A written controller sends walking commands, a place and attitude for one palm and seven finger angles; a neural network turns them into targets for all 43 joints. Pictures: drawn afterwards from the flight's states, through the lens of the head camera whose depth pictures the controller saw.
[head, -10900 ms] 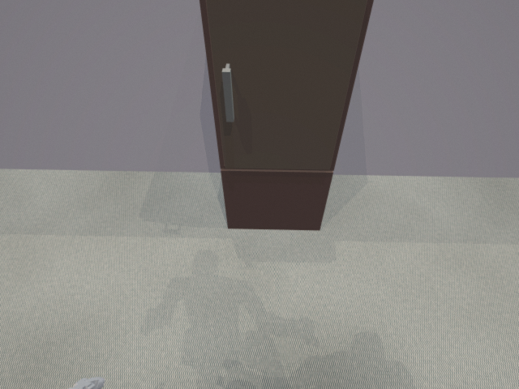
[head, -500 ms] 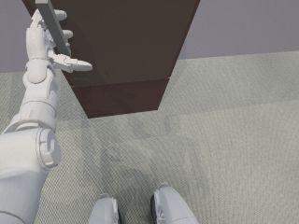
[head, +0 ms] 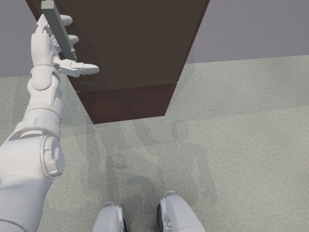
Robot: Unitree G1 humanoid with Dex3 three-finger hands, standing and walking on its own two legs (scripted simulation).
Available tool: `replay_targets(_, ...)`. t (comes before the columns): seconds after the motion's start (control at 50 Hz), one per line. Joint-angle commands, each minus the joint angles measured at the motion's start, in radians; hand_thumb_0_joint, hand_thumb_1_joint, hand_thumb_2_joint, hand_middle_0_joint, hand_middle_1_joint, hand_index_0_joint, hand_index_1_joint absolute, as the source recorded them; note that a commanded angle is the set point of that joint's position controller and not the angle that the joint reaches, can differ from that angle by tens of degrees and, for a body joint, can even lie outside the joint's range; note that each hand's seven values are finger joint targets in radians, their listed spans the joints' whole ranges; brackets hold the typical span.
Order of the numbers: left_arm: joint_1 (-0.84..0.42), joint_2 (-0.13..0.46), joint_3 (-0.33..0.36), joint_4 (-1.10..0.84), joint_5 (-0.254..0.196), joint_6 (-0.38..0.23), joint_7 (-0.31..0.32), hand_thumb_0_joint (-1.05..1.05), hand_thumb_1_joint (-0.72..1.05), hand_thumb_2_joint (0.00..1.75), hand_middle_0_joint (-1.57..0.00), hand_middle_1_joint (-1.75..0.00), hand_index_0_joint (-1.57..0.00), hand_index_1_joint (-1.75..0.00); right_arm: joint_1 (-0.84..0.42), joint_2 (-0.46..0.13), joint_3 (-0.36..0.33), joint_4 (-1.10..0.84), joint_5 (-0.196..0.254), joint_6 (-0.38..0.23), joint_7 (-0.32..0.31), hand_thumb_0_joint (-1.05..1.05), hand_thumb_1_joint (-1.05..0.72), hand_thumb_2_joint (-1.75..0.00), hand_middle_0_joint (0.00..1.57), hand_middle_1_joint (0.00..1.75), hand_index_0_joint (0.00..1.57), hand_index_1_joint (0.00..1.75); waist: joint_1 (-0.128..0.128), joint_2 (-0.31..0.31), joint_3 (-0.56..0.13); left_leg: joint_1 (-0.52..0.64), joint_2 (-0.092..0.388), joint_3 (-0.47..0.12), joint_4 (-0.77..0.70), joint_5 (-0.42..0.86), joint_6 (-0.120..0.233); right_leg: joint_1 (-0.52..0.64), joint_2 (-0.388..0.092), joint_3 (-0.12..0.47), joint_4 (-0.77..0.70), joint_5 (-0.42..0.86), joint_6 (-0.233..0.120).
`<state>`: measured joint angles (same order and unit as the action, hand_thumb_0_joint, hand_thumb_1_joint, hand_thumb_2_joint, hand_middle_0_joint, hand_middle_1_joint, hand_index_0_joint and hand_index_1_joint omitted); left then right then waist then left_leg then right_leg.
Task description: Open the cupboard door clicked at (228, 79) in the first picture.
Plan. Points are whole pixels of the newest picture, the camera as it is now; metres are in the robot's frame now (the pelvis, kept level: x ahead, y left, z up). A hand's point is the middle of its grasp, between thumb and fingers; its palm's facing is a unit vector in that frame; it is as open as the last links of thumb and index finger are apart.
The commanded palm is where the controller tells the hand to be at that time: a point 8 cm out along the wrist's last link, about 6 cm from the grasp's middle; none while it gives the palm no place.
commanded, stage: close the thumb around the handle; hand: left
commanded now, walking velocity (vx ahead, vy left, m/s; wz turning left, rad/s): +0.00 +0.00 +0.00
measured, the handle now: (62, 30) +0.60 +0.16 +0.07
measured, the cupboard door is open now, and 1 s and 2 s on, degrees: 1 7 42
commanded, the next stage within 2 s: pull the door open along its arc in 0.54 s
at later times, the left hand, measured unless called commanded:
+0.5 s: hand (73, 48) +0.55 +0.14 +0.07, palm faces +0.05 -1.00 -0.02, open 5.8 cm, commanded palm +0.53 +0.17 +0.07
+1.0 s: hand (75, 63) +0.51 +0.13 +0.06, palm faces +0.01 -1.00 -0.01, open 5.9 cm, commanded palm +0.45 +0.18 +0.07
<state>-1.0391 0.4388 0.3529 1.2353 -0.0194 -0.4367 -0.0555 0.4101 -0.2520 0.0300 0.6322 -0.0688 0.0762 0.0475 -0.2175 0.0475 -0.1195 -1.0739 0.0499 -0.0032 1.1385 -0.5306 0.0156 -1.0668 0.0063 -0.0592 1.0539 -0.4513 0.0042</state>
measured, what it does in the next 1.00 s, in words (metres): stands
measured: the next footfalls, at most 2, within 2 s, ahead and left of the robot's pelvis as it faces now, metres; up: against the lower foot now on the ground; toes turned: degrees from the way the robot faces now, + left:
none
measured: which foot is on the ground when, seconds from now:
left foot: down 0.00-1.00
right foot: down 0.00-1.00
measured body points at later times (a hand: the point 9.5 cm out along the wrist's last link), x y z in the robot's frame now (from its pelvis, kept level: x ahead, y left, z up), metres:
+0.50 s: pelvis +0.00 +0.00 +0.00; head +0.16 +0.02 +0.41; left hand +0.55 +0.19 +0.07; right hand -0.03 -0.26 -0.11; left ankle -0.01 +0.10 -0.65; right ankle +0.02 -0.13 -0.65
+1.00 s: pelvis +0.01 +0.00 +0.01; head +0.15 +0.01 +0.44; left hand +0.51 +0.18 +0.07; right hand +0.00 -0.25 -0.10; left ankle -0.01 +0.10 -0.65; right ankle +0.02 -0.13 -0.65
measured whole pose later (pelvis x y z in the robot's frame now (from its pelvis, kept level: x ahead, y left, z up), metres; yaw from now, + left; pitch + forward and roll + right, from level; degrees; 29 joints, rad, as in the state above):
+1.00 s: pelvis +0.01 +0.00 +0.01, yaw -1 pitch +25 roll -3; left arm -0.78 0.33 0.32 0.97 -0.08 -0.41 -0.07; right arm 0.42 -0.24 0.02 0.58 -0.03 0.10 0.06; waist -0.17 0.05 -0.14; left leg -0.98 0.06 0.04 1.07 -0.53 0.02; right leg -0.99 0.02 -0.02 1.00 -0.44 0.01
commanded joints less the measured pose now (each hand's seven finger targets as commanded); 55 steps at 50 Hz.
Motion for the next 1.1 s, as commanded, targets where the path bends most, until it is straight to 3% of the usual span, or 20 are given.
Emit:
replay_targets(0.0, -0.475, 0.164, -0.002, -0.2, 0.001, -0.072, -0.01, 0.0, 0.0, 0.52, -0.34, -1.25, -0.34, -1.25, 0.222, -0.185, -0.065, -0.015, 0.003, -0.007, -0.009, 0.0, -0.9, -0.9, 0.2, 0.3, 0.2, 0.3, -0.034, 0.12, -0.531, 0.415, -0.029, -0.056, -0.09, 0.521, 0.0, 0.221, 0.043, 0.008, -0.087, 0.397, -0.023)
replay_targets(0.04, -0.516, 0.141, -0.032, -0.208, 0.006, -0.068, -0.008, 0.0, 0.12, 0.56, -0.34, -1.27, -0.34, -1.27, 0.22, -0.183, -0.064, -0.015, 0.002, -0.006, -0.01, 0.0, -0.9, -0.9, 0.2, 0.3, 0.2, 0.3, -0.049, 0.125, -0.523, 0.417, -0.028, -0.062, -0.093, 0.504, -0.001, 0.203, 0.042, 0.007, -0.088, 0.375, -0.021)
replay_targets(0.1, -0.517, 0.142, -0.028, -0.225, 0.005, -0.072, -0.004, 0.0, 0.28, 0.64, -0.36, -1.28, -0.36, -1.28, 0.226, -0.185, -0.067, -0.014, -0.002, -0.007, -0.008, 0.0, -0.9, -0.9, 0.2, 0.3, 0.2, 0.3, -0.042, 0.147, -0.562, 0.457, -0.026, -0.069, -0.09, 0.542, -0.006, 0.196, 0.042, 0.003, -0.082, 0.384, -0.024)
replay_targets(0.18, -0.531, 0.115, -0.049, -0.234, 0.003, -0.074, -0.002, 0.0, 0.51, 0.73, -0.37, -1.31, -0.37, -1.31, 0.225, -0.183, -0.067, -0.011, -0.003, -0.009, -0.007, 0.0, -0.9, -0.9, 0.2, 0.3, 0.2, 0.3, -0.05, 0.154, -0.545, 0.456, -0.025, -0.068, -0.09, 0.537, -0.004, 0.188, 0.043, 0.001, -0.085, 0.384, -0.025)
replay_targets(0.24, -0.517, 0.152, -0.022, -0.219, 0.006, -0.07, 0.0, 0.0, 0.68, 0.8, -0.38, -1.33, -0.38, -1.33, 0.226, -0.188, -0.068, -0.008, -0.002, -0.008, -0.008, 0.0, -0.9, -0.9, 0.2, 0.3, 0.2, 0.3, -0.047, 0.113, -0.549, 0.431, -0.026, -0.065, -0.09, 0.516, 0.0, 0.211, 0.044, 0.006, -0.091, 0.383, -0.022)
replay_targets(0.28, -0.529, 0.114, -0.055, -0.22, 0.008, -0.071, -0.002, 0.0, 0.79, 0.85, -0.39, -1.34, -0.39, -1.34, 0.224, -0.183, -0.066, -0.01, -0.002, -0.01, -0.006, 0.0, -0.9, -0.9, 0.2, 0.3, 0.2, 0.3, -0.051, 0.147, -0.532, 0.439, -0.028, -0.067, -0.093, 0.506, -0.001, 0.188, 0.044, 0.003, -0.09, 0.366, -0.026)
replay_targets(0.32, -0.522, 0.131, -0.042, -0.175, 0.01, -0.061, 0.001, 0.0, 0.9, 0.9, -0.4, -1.35, -0.4, -1.35, 0.227, -0.188, -0.065, -0.003, 0.0, -0.008, -0.008, 0.0, -0.9, -0.9, 0.2, 0.3, 0.2, 0.3, -0.06, 0.107, -0.5, 0.406, -0.027, -0.069, -0.093, 0.474, 0.001, 0.18, 0.044, 0.002, -0.095, 0.343, -0.022)
replay_targets(0.38, -0.564, 0.149, -0.033, -0.198, 0.011, -0.062, 0.002, 0.0, 0.9, 0.9, -0.4, -1.35, -0.4, -1.35, 0.231, -0.189, -0.065, -0.003, -0.004, -0.013, -0.01, 0.0, -0.9, -0.9, 0.2, 0.3, 0.2, 0.3, -0.063, 0.141, -0.525, 0.413, -0.03, -0.065, -0.086, 0.47, 0.004, 0.178, 0.042, 0.007, -0.092, 0.342, -0.024)
replay_targets(0.44, -0.531, 0.17, -0.016, -0.149, 0.011, -0.048, -0.005, 0.0, 0.9, 0.9, -0.4, -1.35, -0.4, -1.35, 0.23, -0.189, -0.059, -0.005, -0.002, -0.012, -0.013, 0.0, -0.9, -0.9, 0.2, 0.3, 0.2, 0.3, -0.059, 0.102, -0.503, 0.362, -0.032, -0.061, -0.083, 0.454, 0.007, 0.2, 0.043, 0.009, -0.091, 0.348, -0.022)
replay_targets(0.5, -0.557, 0.172, -0.021, -0.16, 0.012, -0.045, -0.008, 0.0, 0.9, 0.9, -0.4, -1.35, -0.4, -1.35, 0.232, -0.19, -0.058, -0.006, -0.003, -0.013, -0.014, 0.0, -0.9, -0.9, 0.2, 0.3, 0.2, 0.3, -0.063, 0.143, -0.521, 0.388, -0.03, -0.065, -0.079, 0.466, 0.005, 0.175, 0.04, 0.008, -0.087, 0.342, -0.023)
replay_targets(0.54, -0.521, 0.184, -0.006, -0.141, 0.009, -0.035, -0.013, 0.0, 0.9, 0.9, -0.4, -1.35, -0.4, -1.35, 0.236, -0.193, -0.058, -0.01, -0.001, -0.011, -0.015, 0.0, -0.9, -0.9, 0.2, 0.3, 0.2, 0.3, -0.06, 0.098, -0.521, 0.371, -0.029, -0.063, -0.078, 0.476, 0.008, 0.199, 0.043, 0.008, -0.088, 0.361, -0.021)
replay_targets(0.6, -0.555, 0.189, -0.008, -0.178, 0.009, -0.038, -0.015, 0.0, 0.9, 0.9, -0.4, -1.35, -0.4, -1.35, 0.237, -0.19, -0.058, -0.013, -0.002, -0.011, -0.014, 0.0, -0.9, -0.9, 0.2, 0.3, 0.2, 0.3, -0.062, 0.13, -0.547, 0.379, -0.029, -0.062, -0.073, 0.482, 0.008, 0.198, 0.042, 0.01, -0.082, 0.37, -0.021)
replay_targets(0.64, -0.482, 0.245, 0.043, -0.156, 0.01, -0.031, -0.016, 0.0, 0.9, 0.9, -0.4, -1.35, -0.4, -1.35, 0.235, -0.195, -0.057, -0.022, 0.001, -0.008, -0.016, 0.0, -0.9, -0.9, 0.2, 0.3, 0.2, 0.3, -0.033, 0.115, -0.539, 0.35, -0.032, -0.053, -0.077, 0.471, 0.008, 0.234, 0.043, 0.015, -0.085, 0.374, -0.022)
replay_targets(0.76, -0.319, 0.185, 0.022, -0.22, -0.018, -0.026, -0.036, 0.0, 0.9, 0.9, -0.4, -1.35, -0.4, -1.35, 0.209, -0.183, -0.059, -0.064, 0.014, -0.002, -0.011, 0.0, -0.9, -0.9, 0.2, 0.3, 0.2, 0.3, 0.012, 0.091, -0.539, 0.359, -0.034, -0.034, -0.113, 0.484, 0.006, 0.305, 0.046, 0.011, -0.094, 0.41, -0.024)
replay_targets(0.8, -0.277, 0.176, 0.026, -0.295, -0.03, -0.037, -0.035, 0.0, 0.9, 0.9, -0.4, -1.35, -0.4, -1.35, 0.204, -0.181, -0.064, -0.077, 0.016, -0.001, -0.008, 0.0, -0.9, -0.9, 0.2, 0.3, 0.2, 0.3, 0.033, 0.111, -0.584, 0.411, -0.032, -0.035, -0.121, 0.54, 0.0, 0.322, 0.046, 0.007, -0.09, 0.446, -0.024)
replay_targets(0.88, -0.089, 0.119, 0.014, -0.369, -0.052, -0.036, -0.027, 0.0, 0.9, 0.9, -0.4, -1.35, -0.4, -1.35, 0.183, -0.175, -0.076, -0.104, 0.029, 0.004, 0.0, 0.0, -0.9, -0.9, 0.2, 0.3, 0.2, 0.3, 0.067, 0.051, -0.554, 0.422, -0.033, -0.024, -0.15, 0.573, 0.001, 0.373, 0.051, 0.005, -0.108, 0.48, -0.026)
replay_targets(0.98, 0.149, 0.005, -0.042, -0.529, -0.086, -0.033, -0.015, 0.0, 0.9, 0.9, -0.4, -1.35, -0.4, -1.35, 0.129, -0.155, -0.089, -0.135, 0.049, -0.003, 0.007, 0.0, -0.9, -0.9, 0.2, 0.3, 0.2, 0.3, 0.104, 0.005, -0.481, 0.405, -0.038, 0.007, -0.193, 0.563, 0.002, 0.448, 0.045, 0.008, -0.134, 0.522, -0.024)
replay_targets(1.04, 0.282, -0.074, -0.09, -0.662, -0.1, -0.037, 0.003, 0.0, 0.9, 0.9, -0.4, -1.35, -0.4, -1.35, 0.098, -0.139, -0.097, -0.152, 0.057, -0.017, 0.012, 0.0, -0.9, -0.9, 0.2, 0.3, 0.2, 0.3, 0.128, -0.009, -0.485, 0.419, -0.037, 0.02, -0.21, 0.599, -0.001, 0.497, 0.038, 0.011, -0.138, 0.569, -0.021)
replay_targets(1.06, 0.312, -0.119, -0.029, -0.719, -0.146, -0.037, 0.095, 0.0, 0.9, 0.9, -0.4, -1.35, -0.4, -1.35, 0.071, -0.121, -0.098, -0.159, 0.053, -0.027, 0.014, 0.0, -0.9, -0.9, 0.2, 0.3, 0.2, 0.3, 0.168, 0.006, -0.469, 0.415, -0.038, 0.028, -0.217, 0.596, -0.011, 0.5, 0.04, 0.001, -0.144, 0.55, -0.02)
replay_targets(1.08, 0.36, -0.163, -0.08, -0.746, -0.126, -0.035, 0.151, 0.0, 0.9, 0.9, -0.4, -1.35, -0.4, -1.35, 0.06, -0.117, -0.094, -0.158, 0.048, -0.037, 0.017, 0.0, -0.9, -0.9, 0.2, 0.3, 0.2, 0.3, 0.164, 0.01, -0.45, 0.424, -0.034, 0.022, -0.217, 0.611, -0.017, 0.482, 0.039, -0.005, -0.137, 0.536, -0.022)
